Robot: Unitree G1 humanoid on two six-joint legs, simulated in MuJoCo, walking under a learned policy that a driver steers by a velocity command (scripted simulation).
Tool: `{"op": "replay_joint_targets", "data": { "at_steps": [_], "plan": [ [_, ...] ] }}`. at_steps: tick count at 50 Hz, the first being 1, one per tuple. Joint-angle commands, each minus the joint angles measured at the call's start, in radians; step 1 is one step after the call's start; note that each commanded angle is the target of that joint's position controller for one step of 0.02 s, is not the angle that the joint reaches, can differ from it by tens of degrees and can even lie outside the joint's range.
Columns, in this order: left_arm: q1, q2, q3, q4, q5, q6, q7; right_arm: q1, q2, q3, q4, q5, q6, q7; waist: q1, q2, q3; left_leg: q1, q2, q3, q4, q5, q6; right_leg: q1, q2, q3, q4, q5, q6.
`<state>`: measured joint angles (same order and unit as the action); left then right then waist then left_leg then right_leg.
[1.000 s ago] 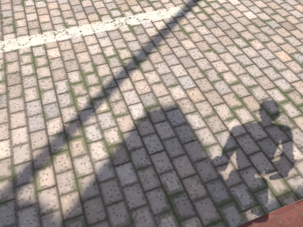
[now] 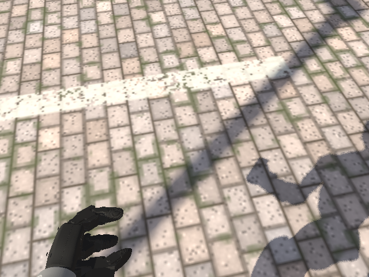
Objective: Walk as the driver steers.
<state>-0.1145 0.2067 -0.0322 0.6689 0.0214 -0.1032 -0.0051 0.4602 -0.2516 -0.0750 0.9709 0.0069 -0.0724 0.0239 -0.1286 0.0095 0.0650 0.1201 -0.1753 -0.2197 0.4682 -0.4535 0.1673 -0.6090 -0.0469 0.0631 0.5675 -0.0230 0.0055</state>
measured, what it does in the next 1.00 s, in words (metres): walks ahead, turning left: right foot, then left foot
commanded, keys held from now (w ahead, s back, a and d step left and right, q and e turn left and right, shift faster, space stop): w+q+shift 1.00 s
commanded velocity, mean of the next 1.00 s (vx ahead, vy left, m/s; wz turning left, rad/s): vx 1.00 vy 0.00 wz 0.99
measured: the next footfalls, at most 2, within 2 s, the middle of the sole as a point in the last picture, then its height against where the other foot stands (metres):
right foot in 0.02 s outside the picture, level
left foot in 0.46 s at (143, 237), level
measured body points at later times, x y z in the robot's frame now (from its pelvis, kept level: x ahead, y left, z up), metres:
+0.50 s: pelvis +0.48 +0.05 -0.02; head +0.51 +0.07 +0.43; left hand +0.32 +0.27 -0.15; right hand +0.79 -0.07 -0.10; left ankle +0.57 +0.10 -0.72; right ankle +0.27 -0.17 -0.61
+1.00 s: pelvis +0.89 +0.26 +0.01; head +0.91 +0.28 +0.46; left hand +0.73 +0.52 -0.08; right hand +1.21 +0.18 -0.09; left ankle +0.74 +0.22 -0.60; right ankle +1.02 +0.19 -0.71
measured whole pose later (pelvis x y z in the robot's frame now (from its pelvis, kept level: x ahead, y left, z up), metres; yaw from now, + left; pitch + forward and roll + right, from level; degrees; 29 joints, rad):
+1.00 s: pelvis +0.89 +0.26 +0.01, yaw +57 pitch +1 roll -2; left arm 0.23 0.30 0.04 0.69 0.05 -0.06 0.02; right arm 0.25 -0.39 -0.07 0.73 -0.03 -0.02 0.03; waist -0.02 0.05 0.03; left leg -0.44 -0.05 -0.05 1.34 -0.32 0.11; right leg -0.32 -0.04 -0.07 0.56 -0.26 0.03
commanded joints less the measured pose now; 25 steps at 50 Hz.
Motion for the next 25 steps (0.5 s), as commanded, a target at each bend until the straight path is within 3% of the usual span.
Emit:
{"op": "replay_joint_targets", "data": {
  "at_steps": [1, 2, 3, 4, 5, 6, 7, 8, 9, 10, 13, 16, 17, 19, 20, 21, 22, 23, 24, 25],
  "plan": [
    [0.639, 0.277, 0.113, 0.100, 0.006, 0.001, 0.042, -0.192, -0.203, -0.045, -0.118, -0.012, -0.029, 0.001, 0.411, -0.010, -0.325, -0.499, 0.097, -0.081, 0.573, 0.875, -0.033, 0.952, -0.039, 0.024, 0.029, -0.123, -0.032],
    [0.743, 0.320, 0.126, 0.129, 0.036, 0.008, 0.049, -0.213, -0.041, -0.006, -0.168, -0.020, -0.027, -0.007, 0.394, -0.228, -0.381, -0.685, 0.014, 0.013, 0.955, -0.055, -0.027, 1.052, -0.305, 0.333, -0.041, -0.312, -0.054],
    [0.568, 0.333, 0.133, 0.101, 0.044, 0.010, 0.031, -0.077, -0.068, 0.002, -0.244, 0.026, -0.020, -0.015, 0.207, -0.387, -0.401, -0.842, 0.051, 0.063, 1.016, -0.009, -0.016, 1.007, -0.410, 0.804, -0.272, -0.490, -0.109],
    [0.410, 0.213, 0.117, 0.065, 0.037, 0.008, 0.022, -0.095, -0.102, 0.004, -0.199, -0.002, 0.006, -0.024, 0.178, -0.234, -0.231, -0.873, 0.142, 0.102, 0.991, 0.112, -0.020, 0.828, -0.373, 0.685, -0.307, -0.668, -0.150],
    [0.365, 0.136, 0.104, 0.068, 0.028, 0.009, 0.015, -0.141, -0.107, 0.003, -0.194, -0.023, 0.025, -0.014, 0.175, -0.114, -0.110, -0.865, 0.176, 0.125, 0.960, 0.162, -0.026, 0.692, -0.315, 0.523, -0.308, -0.616, -0.144],
    [0.372, 0.111, 0.097, 0.089, 0.033, 0.007, 0.013, -0.178, -0.091, 0.003, -0.206, -0.032, 0.039, -0.001, 0.163, -0.061, -0.063, -0.860, 0.202, 0.132, 0.945, 0.169, -0.035, 0.614, -0.281, 0.403, -0.322, -0.496, -0.128],
    [0.414, 0.087, 0.088, 0.124, 0.028, 0.000, 0.018, -0.217, -0.068, 0.008, -0.231, -0.041, 0.051, 0.018, 0.153, -0.054, -0.033, -0.855, 0.233, 0.132, 0.928, 0.176, -0.038, 0.558, -0.249, 0.282, -0.335, -0.394, -0.110],
    [0.448, 0.085, 0.088, 0.160, 0.015, -0.010, 0.018, -0.244, -0.039, 0.018, -0.264, -0.040, 0.061, 0.031, 0.138, -0.097, -0.024, -0.868, 0.259, 0.134, 0.915, 0.191, -0.044, 0.539, -0.242, 0.200, -0.348, -0.306, -0.096],
    [0.475, 0.081, 0.088, 0.188, 0.002, -0.019, 0.011, -0.289, -0.028, 0.026, -0.296, -0.038, 0.071, 0.037, 0.134, -0.101, -0.019, -0.901, 0.279, 0.142, 0.906, 0.198, -0.046, 0.545, -0.234, 0.125, -0.359, -0.200, -0.080],
    [0.481, 0.080, 0.088, 0.197, -0.006, -0.026, 0.004, -0.323, -0.028, 0.032, -0.322, -0.038, 0.076, 0.042, 0.126, -0.090, -0.020, -0.909, 0.285, 0.159, 0.874, 0.220, -0.048, 0.534, -0.222, 0.045, -0.377, -0.104, -0.065],
    [0.433, 0.115, 0.091, 0.187, 0.000, -0.042, 0.000, -0.417, -0.055, 0.044, -0.382, -0.037, 0.077, 0.055, 0.098, -0.077, 0.004, -0.876, 0.282, 0.216, 0.727, 0.375, -0.057, 0.482, -0.173, -0.167, -0.432, 0.113, -0.049],
    [0.479, 0.155, 0.094, 0.199, 0.001, -0.046, 0.008, -0.530, -0.070, 0.055, -0.418, -0.037, 0.074, 0.071, 0.118, -0.016, 0.065, -0.802, 0.242, 0.335, 0.447, 0.472, -0.036, 0.508, -0.130, -0.299, -0.477, 0.300, -0.024],
    [0.484, 0.184, 0.098, 0.194, 0.003, -0.045, 0.012, -0.540, -0.069, 0.059, -0.421, -0.037, 0.073, 0.075, 0.111, -0.029, 0.062, -0.737, 0.218, 0.366, 0.370, 0.485, -0.016, 0.526, -0.140, -0.333, -0.463, 0.456, -0.017],
    [0.545, 0.235, 0.106, 0.191, 0.001, -0.028, 0.027, -0.507, -0.101, 0.051, -0.398, -0.037, 0.068, 0.070, 0.092, -0.070, 0.008, -0.640, 0.131, 0.441, 0.311, 0.438, 0.012, 0.643, -0.154, -0.355, -0.324, 0.929, 0.003],
    [0.544, 0.266, 0.114, 0.182, 0.004, -0.010, 0.038, -0.435, -0.123, 0.044, -0.377, -0.035, 0.066, 0.063, 0.046, -0.105, -0.036, -0.563, 0.101, 0.441, 0.294, 0.387, 0.027, 0.675, -0.177, -0.351, -0.209, 1.075, 0.007],
    [0.516, 0.294, 0.122, 0.167, 0.010, 0.009, 0.046, -0.295, -0.159, 0.028, -0.339, -0.035, 0.064, 0.054, -0.034, -0.121, -0.112, -0.415, 0.074, 0.423, 0.290, 0.339, 0.049, 0.666, -0.204, -0.337, -0.022, 1.157, 0.001],
    [0.466, 0.311, 0.128, 0.142, 0.013, 0.026, 0.046, -0.090, -0.199, 0.003, -0.277, -0.033, 0.061, 0.040, -0.122, -0.128, -0.194, -0.205, 0.063, 0.375, 0.255, 0.305, 0.085, 0.592, -0.223, -0.307, 0.233, 1.140, -0.017],
    [0.440, 0.301, 0.131, 0.128, 0.017, 0.039, 0.033, 0.054, -0.236, -0.028, -0.217, -0.025, 0.057, 0.016, -0.166, -0.057, -0.240, 0.033, 0.083, 0.278, 0.161, 0.281, 0.122, 0.409, -0.160, -0.302, 0.590, 0.692, -0.019],
    [0.428, 0.171, 0.102, 0.079, 0.031, 0.031, 0.012, -0.035, -0.311, -0.052, -0.216, -0.004, 0.068, -0.006, -0.041, 0.193, -0.161, 0.121, 0.232, 0.018, 0.169, 0.368, 0.154, 0.074, 0.029, -0.282, 0.961, -0.378, 0.001],
    [0.461, 0.184, 0.096, -0.050, 0.001, 0.009, 0.011, -0.065, -0.402, -0.068, -0.273, -0.046, 0.084, -0.006, 0.020, 0.218, -0.370, 0.398, 0.406, -0.487, -0.011, 0.260, 0.366, -0.247, 0.085, -0.072, 1.171, -0.488, 0.032]
  ]
}}
Velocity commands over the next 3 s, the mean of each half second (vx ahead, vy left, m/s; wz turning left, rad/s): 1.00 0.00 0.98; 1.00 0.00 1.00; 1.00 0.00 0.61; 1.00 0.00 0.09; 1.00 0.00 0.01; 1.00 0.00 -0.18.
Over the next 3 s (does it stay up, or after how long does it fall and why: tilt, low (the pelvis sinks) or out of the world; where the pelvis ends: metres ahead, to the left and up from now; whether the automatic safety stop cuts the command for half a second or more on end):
stays up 1.35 2.14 0.04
